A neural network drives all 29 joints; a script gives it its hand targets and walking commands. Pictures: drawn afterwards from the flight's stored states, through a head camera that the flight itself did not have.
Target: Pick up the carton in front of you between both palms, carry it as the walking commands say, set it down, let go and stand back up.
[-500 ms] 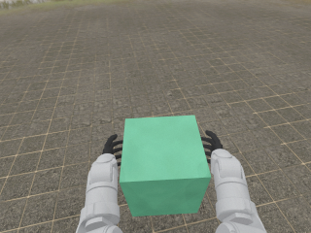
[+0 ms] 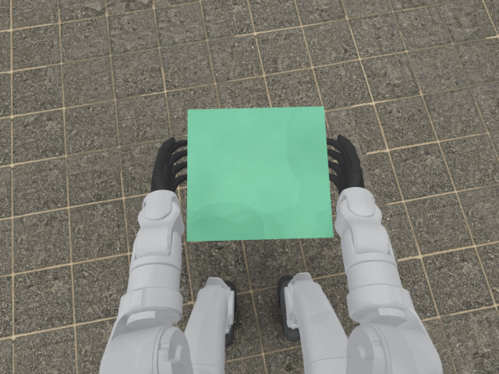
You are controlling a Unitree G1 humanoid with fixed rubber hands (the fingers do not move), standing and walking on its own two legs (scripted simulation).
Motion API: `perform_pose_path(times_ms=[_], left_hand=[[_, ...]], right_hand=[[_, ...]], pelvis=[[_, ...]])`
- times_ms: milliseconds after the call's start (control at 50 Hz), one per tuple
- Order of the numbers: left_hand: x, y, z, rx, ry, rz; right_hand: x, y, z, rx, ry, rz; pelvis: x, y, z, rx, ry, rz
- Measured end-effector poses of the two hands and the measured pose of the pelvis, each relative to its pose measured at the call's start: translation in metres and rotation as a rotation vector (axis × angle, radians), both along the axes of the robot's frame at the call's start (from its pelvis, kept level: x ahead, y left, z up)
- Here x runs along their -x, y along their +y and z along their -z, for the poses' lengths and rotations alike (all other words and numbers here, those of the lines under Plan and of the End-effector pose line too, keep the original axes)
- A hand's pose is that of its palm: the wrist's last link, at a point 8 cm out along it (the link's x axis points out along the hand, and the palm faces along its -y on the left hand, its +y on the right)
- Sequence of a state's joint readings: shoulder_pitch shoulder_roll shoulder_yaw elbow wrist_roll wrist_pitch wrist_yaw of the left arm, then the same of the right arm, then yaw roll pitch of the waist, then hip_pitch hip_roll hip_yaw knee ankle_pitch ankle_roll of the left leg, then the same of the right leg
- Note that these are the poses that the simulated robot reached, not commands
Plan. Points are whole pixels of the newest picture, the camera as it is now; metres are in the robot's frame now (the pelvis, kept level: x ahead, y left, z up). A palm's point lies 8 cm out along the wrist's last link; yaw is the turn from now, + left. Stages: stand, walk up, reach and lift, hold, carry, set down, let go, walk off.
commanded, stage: set down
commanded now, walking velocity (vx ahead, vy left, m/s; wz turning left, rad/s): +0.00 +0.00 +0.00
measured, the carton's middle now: (256, 185) +0.41 +0.00 -0.16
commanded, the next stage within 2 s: none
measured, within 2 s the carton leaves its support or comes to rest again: rests again in 1.54 s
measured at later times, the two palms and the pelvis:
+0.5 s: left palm (184, 174) +0.45 +0.15 -0.22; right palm (326, 173) +0.44 -0.15 -0.22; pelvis -0.02 +0.00 -0.13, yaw +0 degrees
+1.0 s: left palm (198, 172) +0.50 +0.15 -0.37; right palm (311, 173) +0.49 -0.15 -0.37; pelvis -0.04 +0.00 -0.24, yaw +0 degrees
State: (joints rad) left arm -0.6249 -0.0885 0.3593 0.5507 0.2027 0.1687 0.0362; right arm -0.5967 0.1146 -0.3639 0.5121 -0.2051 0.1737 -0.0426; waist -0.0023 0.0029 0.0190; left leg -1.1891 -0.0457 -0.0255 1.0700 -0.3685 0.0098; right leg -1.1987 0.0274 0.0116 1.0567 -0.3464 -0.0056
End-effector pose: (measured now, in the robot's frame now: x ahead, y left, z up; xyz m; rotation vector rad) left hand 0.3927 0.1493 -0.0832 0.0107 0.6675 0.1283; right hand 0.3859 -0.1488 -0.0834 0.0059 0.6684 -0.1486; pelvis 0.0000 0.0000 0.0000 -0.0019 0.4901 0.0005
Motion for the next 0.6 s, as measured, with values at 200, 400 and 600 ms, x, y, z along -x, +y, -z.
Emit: perform_pose_path(times_ms=[200,400,600], left_hand=[[-0.032,0.0,0.033,0.026,-0.009,-0.019],[-0.049,-0.001,0.096,0.014,0.022,-0.006],[-0.069,-0.003,0.166,0.012,0.013,0.003]], right_hand=[[-0.03,0.0,0.035,-0.031,-0.009,0.024],[-0.046,-0.001,0.097,-0.016,0.021,0.017],[-0.066,-0.004,0.166,-0.013,0.013,0.02]], pelvis=[[-0.003,0.003,0.048,-0.003,0.139,0.009],[0.009,0.004,0.096,-0.003,0.235,0.005],[0.025,0.003,0.154,0.0,0.285,0.003]])
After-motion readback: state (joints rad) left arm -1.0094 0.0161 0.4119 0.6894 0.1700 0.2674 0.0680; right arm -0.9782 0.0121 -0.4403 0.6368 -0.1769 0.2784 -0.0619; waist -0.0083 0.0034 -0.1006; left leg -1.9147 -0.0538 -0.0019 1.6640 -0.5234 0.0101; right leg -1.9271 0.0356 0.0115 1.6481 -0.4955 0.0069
